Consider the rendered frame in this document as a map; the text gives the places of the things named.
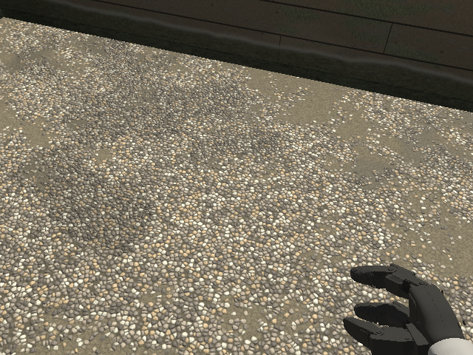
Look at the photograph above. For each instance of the right robot forearm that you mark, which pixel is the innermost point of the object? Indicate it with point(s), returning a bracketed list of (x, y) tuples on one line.
[(451, 346)]

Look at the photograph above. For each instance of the robot right hand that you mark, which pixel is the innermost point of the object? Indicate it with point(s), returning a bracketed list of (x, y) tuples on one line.
[(412, 330)]

